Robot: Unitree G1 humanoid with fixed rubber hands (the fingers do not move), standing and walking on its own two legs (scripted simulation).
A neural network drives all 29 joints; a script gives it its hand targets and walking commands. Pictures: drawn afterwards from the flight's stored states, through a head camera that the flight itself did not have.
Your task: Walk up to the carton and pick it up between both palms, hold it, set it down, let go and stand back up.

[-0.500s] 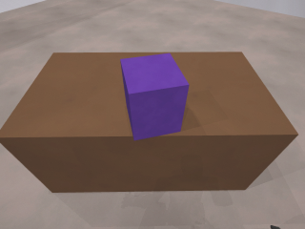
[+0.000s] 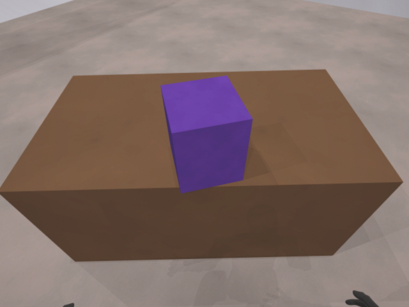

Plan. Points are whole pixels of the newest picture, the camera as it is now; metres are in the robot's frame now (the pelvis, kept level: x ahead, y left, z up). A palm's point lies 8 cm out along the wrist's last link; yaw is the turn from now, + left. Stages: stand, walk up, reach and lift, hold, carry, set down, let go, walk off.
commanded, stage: walk up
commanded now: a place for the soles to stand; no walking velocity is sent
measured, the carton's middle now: (203, 135) +0.60 +0.01 -0.04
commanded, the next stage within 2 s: none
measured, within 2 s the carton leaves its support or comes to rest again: neither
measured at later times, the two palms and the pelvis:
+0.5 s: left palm out of the picture +0.13 +0.31 -0.08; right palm out of the picture +0.13 -0.36 -0.10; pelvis +0.07 -0.02 +0.00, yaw -2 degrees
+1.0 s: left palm (67, 276) +0.23 +0.31 -0.10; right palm (365, 253) +0.26 -0.35 -0.10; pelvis +0.17 -0.02 -0.03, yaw -1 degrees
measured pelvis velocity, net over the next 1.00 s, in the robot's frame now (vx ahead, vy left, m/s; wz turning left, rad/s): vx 0.17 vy -0.02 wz -0.02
